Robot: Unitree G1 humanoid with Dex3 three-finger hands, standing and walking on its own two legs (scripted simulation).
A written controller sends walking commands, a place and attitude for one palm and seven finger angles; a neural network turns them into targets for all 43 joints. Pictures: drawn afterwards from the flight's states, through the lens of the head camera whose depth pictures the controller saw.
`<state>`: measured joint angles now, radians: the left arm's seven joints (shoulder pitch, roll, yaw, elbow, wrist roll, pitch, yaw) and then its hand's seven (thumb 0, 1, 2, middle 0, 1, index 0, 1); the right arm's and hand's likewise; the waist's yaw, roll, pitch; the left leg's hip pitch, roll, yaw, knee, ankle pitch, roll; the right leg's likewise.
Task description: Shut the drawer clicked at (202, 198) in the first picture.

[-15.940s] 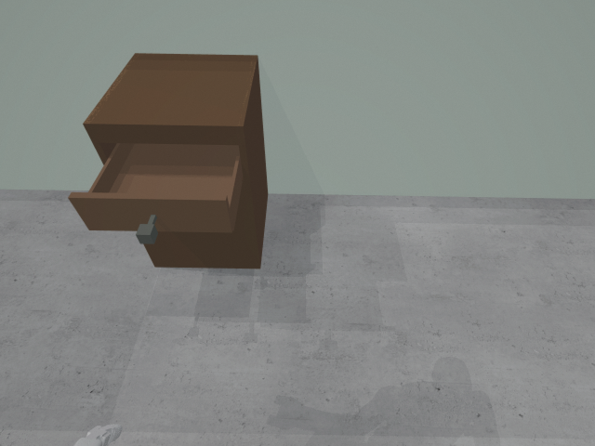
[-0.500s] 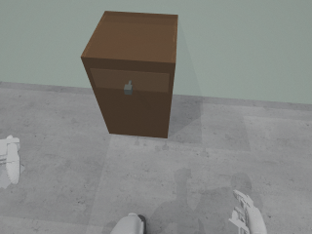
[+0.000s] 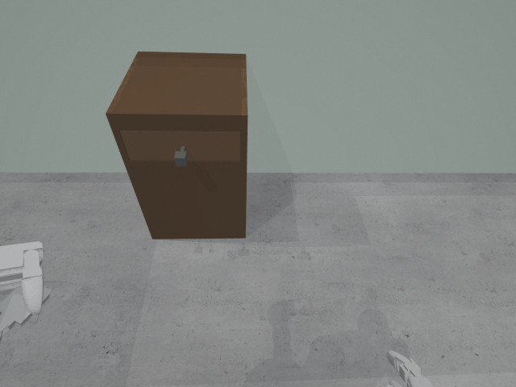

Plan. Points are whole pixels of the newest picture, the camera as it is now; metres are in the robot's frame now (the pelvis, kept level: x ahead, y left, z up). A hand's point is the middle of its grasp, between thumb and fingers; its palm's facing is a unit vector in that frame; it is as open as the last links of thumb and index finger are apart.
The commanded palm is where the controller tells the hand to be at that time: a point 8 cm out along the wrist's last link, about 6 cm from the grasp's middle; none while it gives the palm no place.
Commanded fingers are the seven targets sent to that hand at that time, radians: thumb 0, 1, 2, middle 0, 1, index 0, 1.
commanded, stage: stop stepping back and stand still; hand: left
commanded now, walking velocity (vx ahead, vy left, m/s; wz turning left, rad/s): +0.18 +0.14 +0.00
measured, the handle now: (181, 154) +0.84 +0.29 -0.21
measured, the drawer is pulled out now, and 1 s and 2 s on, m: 0.00 0.00 0.00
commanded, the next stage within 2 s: let the arm hang, fingers relaxed in 0.40 s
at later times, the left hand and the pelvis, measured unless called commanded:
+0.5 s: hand (40, 297) +0.18 +0.25 +0.15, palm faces +0.40 -0.81 -0.43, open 3.2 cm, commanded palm none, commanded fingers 0.00 0.90 0.90 -1.36 -1.56 -1.36 -1.56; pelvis +0.00 +0.00 +0.00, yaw +1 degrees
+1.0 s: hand out of the picture +0.00 +0.23 -0.17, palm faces +0.05 -0.97 -0.24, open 4.5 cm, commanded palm none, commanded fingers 0.00 0.90 0.90 -0.36 -0.47 -0.36 -0.47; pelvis -0.02 +0.03 +0.00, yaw +1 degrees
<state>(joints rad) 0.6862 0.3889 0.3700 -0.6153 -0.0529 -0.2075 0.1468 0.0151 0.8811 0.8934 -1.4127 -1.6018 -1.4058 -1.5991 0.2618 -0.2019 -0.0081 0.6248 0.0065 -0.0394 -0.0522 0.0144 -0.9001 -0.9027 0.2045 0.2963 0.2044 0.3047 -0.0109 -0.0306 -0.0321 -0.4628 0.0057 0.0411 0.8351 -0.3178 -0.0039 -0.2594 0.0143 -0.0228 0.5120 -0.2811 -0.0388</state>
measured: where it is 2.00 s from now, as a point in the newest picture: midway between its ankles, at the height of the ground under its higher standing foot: outside the picture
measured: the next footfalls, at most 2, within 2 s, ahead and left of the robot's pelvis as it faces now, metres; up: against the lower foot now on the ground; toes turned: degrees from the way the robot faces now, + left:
left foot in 0.08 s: +0.02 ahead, +0.12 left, +0.00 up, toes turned +2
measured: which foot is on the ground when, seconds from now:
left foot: up 0.00-0.06, down 0.08-1.00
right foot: down 0.00-1.00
